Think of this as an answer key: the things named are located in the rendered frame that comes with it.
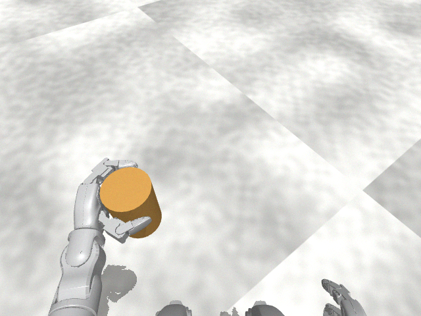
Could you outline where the left robot hand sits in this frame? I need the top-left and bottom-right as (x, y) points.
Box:
(74, 157), (152, 244)

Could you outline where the right robot hand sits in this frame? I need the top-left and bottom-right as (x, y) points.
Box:
(322, 279), (367, 316)

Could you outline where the can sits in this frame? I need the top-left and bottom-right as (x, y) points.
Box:
(100, 167), (162, 238)

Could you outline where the left robot arm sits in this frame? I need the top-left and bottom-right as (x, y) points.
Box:
(48, 228), (106, 316)

